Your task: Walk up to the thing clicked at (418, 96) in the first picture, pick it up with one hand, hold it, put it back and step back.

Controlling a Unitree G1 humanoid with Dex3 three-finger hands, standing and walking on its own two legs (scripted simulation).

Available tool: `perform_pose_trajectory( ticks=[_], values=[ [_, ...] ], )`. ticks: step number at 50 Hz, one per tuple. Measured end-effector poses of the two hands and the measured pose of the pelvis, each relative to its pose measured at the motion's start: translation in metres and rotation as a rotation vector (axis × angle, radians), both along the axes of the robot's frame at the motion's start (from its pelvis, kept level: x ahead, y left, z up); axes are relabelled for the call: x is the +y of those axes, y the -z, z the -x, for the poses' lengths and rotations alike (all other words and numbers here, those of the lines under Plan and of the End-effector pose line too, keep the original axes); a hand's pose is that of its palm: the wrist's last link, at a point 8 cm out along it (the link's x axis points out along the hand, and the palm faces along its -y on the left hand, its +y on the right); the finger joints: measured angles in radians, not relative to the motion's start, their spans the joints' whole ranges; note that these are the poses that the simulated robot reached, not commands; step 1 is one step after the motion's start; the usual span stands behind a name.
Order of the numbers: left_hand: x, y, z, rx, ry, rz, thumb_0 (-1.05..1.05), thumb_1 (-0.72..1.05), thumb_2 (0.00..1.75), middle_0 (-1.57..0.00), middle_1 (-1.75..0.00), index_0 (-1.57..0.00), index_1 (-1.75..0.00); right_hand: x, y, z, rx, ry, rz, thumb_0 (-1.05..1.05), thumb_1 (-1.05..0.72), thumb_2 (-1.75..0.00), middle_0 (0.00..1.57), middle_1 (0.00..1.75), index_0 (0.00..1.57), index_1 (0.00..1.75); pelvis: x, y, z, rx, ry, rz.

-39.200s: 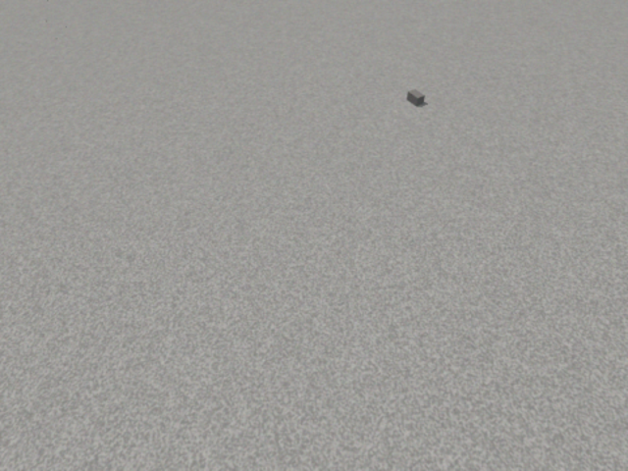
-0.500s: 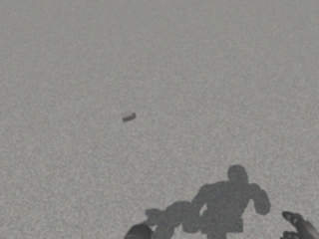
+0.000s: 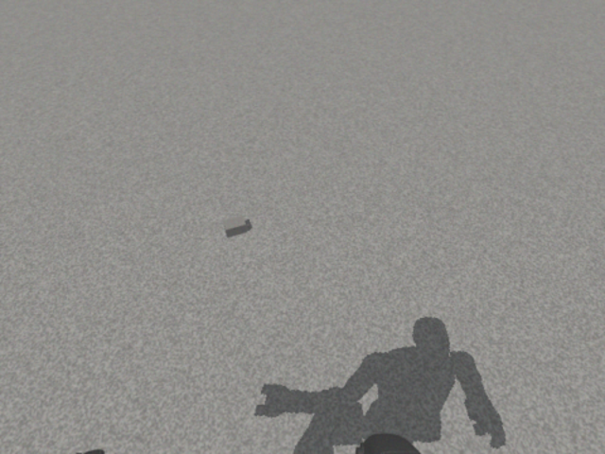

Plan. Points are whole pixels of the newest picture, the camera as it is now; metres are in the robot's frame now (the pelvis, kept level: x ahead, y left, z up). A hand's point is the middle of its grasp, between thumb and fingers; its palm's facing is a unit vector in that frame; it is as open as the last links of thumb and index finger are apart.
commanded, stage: step back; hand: left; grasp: from above
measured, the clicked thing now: (235, 226) +1.05 +0.28 -0.74
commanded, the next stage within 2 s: stand in 0.42 s
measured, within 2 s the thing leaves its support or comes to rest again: neither
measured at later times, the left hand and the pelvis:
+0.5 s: hand out of the picture +0.13 +0.25 -0.15, palm faces +0.06 -0.94 -0.32, open 7.4 cm; pelvis +0.04 -0.01 +0.00, yaw +2 degrees
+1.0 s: hand out of the picture +0.11 +0.24 -0.14, palm faces +0.02 -0.94 -0.35, open 7.4 cm; pelvis +0.04 -0.02 +0.01, yaw +2 degrees
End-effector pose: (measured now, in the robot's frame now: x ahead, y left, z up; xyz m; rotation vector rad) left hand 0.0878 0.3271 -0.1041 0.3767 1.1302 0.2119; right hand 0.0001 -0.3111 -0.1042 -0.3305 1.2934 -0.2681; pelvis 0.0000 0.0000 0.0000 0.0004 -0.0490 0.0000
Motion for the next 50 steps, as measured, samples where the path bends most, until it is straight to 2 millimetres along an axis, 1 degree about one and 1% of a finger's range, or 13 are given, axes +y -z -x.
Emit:
perform_pose_trajectory(
  ticks=[3, 6, 10, 13, 16, 19, 22, 25, 30, 36, 39, 43, 50],
  values=[
    [-0.013, 0.001, -0.022, -0.033, 0.008, 0.003, 0.01, 0.90, 0.90, -0.21, -0.30, -0.20, -0.30, -0.009, 0.007, -0.009, 0.004, 0.002, 0.005, 0.01, -0.90, -0.89, 0.21, 0.30, 0.21, 0.30, -0.007, 0.004, -0.006, -0.003, -0.001, -0.007],
    [-0.029, 0.005, -0.038, -0.065, 0.008, 0.001, 0.00, 0.90, 0.90, -0.21, -0.30, -0.20, -0.30, -0.019, 0.021, -0.025, -0.003, 0.003, 0.000, 0.01, -0.90, -0.89, 0.20, 0.30, 0.21, 0.30, -0.016, 0.013, -0.013, -0.011, -0.002, 0.000],
    [-0.049, 0.005, -0.045, -0.077, 0.006, 0.027, 0.00, 0.90, 0.90, -0.21, -0.30, -0.20, -0.30, -0.017, 0.030, -0.055, -0.027, -0.025, -0.020, 0.01, -0.90, -0.89, 0.20, 0.30, 0.20, 0.30, -0.022, 0.014, -0.018, -0.009, -0.019, 0.004],
    [-0.056, 0.004, -0.048, -0.089, -0.003, 0.047, 0.00, 0.90, 0.90, -0.21, -0.30, -0.21, -0.30, -0.014, 0.031, -0.073, -0.042, -0.062, -0.033, 0.01, -0.90, -0.89, 0.20, 0.30, 0.20, 0.30, -0.021, 0.012, -0.022, 0.000, -0.034, -0.005],
    [-0.053, 0.006, -0.048, -0.093, -0.021, 0.059, 0.00, 0.90, 0.90, -0.21, -0.30, -0.21, -0.30, -0.010, 0.030, -0.086, -0.047, -0.093, -0.029, 0.00, -0.90, -0.89, 0.20, 0.30, 0.20, 0.30, -0.017, 0.013, -0.024, 0.009, -0.043, -0.004],
    [-0.044, 0.012, -0.046, -0.075, -0.048, 0.064, 0.00, 0.90, 0.90, -0.21, -0.30, -0.21, -0.30, -0.004, 0.027, -0.092, -0.047, -0.103, -0.015, 0.00, -0.90, -0.89, 0.20, 0.30, 0.20, 0.30, -0.013, 0.013, -0.027, 0.005, -0.043, -0.023],
    [-0.038, 0.013, -0.041, -0.042, -0.076, 0.073, 0.00, 0.90, 0.90, -0.21, -0.30, -0.21, -0.30, 0.001, 0.020, -0.097, -0.040, -0.103, -0.016, 0.00, -0.90, -0.89, 0.20, 0.30, 0.20, 0.30, -0.010, 0.008, -0.032, 0.010, -0.036, -0.011],
    [-0.034, 0.014, -0.033, -0.004, -0.085, 0.078, 0.00, 0.90, 0.90, -0.21, -0.30, -0.21, -0.30, 0.007, 0.014, -0.107, -0.046, -0.098, -0.027, 0.00, -0.90, -0.89, 0.20, 0.30, 0.20, 0.30, -0.009, 0.002, -0.038, 0.008, -0.036, -0.002],
    [-0.033, 0.013, -0.022, 0.048, -0.094, 0.079, 0.01, 0.90, 0.90, -0.21, -0.30, -0.20, -0.30, 0.014, 0.007, -0.131, -0.087, -0.108, -0.040, 0.01, -0.90, -0.89, 0.20, 0.30, 0.20, 0.30, -0.007, -0.004, -0.045, 0.000, -0.037, 0.000],
    [-0.034, 0.008, -0.017, 0.069, -0.097, 0.075, 0.01, 0.90, 0.90, -0.21, -0.30, -0.20, -0.30, 0.018, 0.002, -0.156, -0.132, -0.122, -0.052, 0.00, -0.90, -0.89, 0.20, 0.30, 0.20, 0.30, -0.006, -0.008, -0.048, -0.006, -0.036, -0.003],
    [-0.035, 0.005, -0.016, 0.068, -0.096, 0.070, 0.01, 0.90, 0.90, -0.21, -0.30, -0.20, -0.30, 0.019, 0.001, -0.162, -0.144, -0.127, -0.060, 0.00, -0.90, -0.89, 0.20, 0.30, 0.20, 0.30, -0.007, -0.010, -0.047, -0.007, -0.036, -0.004],
    [-0.038, 0.002, -0.015, 0.069, -0.089, 0.060, 0.00, 0.90, 0.90, -0.21, -0.30, -0.20, -0.30, 0.018, 0.001, -0.163, -0.144, -0.127, -0.070, 0.00, -0.90, -0.89, 0.20, 0.30, 0.20, 0.30, -0.010, -0.011, -0.046, -0.006, -0.036, -0.005],
    [-0.043, -0.001, -0.012, 0.079, -0.081, 0.050, 0.00, 0.90, 0.90, -0.21, -0.30, -0.20, -0.30, 0.010, 0.006, -0.148, -0.105, -0.113, -0.080, 0.00, -0.90, -0.89, 0.20, 0.30, 0.20, 0.30, -0.016, -0.012, -0.044, -0.003, -0.035, -0.007]
  ],
)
